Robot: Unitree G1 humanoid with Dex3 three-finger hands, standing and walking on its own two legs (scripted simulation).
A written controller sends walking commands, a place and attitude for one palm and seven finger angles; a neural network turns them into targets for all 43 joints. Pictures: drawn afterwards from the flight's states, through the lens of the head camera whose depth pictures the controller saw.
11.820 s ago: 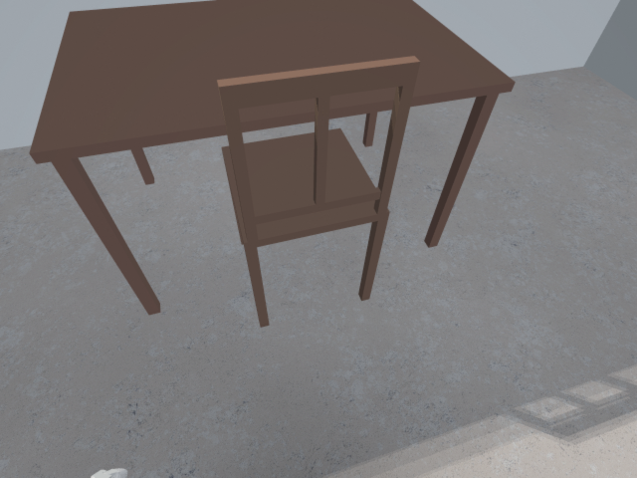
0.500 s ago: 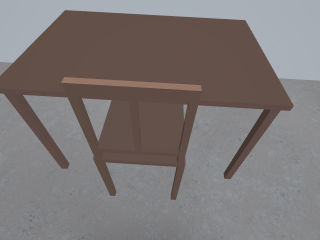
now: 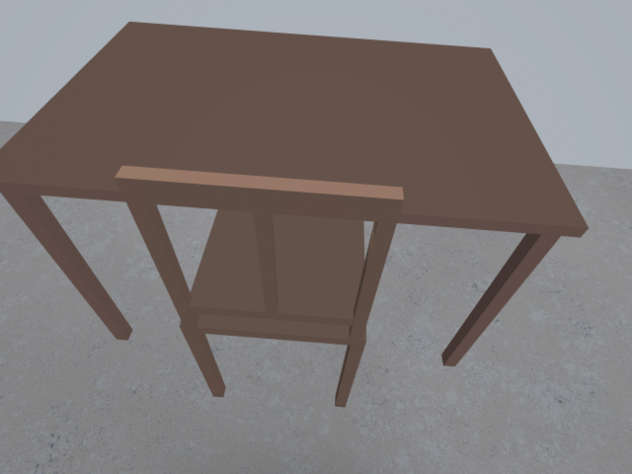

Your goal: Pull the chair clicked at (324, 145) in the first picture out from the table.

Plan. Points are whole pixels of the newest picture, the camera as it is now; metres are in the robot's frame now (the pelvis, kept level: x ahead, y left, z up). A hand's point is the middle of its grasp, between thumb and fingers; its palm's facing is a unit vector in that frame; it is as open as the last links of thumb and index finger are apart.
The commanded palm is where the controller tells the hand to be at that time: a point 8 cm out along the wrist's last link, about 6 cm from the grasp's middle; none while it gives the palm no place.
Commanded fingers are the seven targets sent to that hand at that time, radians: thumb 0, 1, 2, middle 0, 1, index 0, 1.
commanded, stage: come to a stop and stand still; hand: left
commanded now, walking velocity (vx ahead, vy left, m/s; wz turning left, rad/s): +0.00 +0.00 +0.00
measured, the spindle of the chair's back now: (267, 266) +0.46 +0.12 -0.07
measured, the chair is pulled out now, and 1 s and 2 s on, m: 0.00 0.00 0.00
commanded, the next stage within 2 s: look again from close up in 0.26 s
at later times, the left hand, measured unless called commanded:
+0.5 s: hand out of the picture +0.00 +0.16 -0.18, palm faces +0.02 -0.98 -0.19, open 7.4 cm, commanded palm none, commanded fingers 0.00 0.90 0.90 -0.20 -0.30 -0.20 -0.30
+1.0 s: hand out of the picture -0.02 +0.14 -0.18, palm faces +0.04 -0.98 -0.17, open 7.4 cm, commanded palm none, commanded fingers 0.00 0.90 0.90 -0.20 -0.30 -0.20 -0.30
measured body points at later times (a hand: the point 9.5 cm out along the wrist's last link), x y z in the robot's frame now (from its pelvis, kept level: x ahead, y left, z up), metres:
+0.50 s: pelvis +0.01 -0.01 +0.00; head +0.03 +0.00 +0.45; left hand +0.00 +0.22 -0.16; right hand +0.02 -0.23 -0.16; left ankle +0.00 +0.08 -0.74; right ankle -0.04 -0.13 -0.74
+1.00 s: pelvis +0.01 -0.02 +0.00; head +0.02 -0.01 +0.45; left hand -0.02 +0.20 -0.16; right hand +0.02 -0.24 -0.16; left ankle +0.00 +0.08 -0.74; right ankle -0.04 -0.13 -0.74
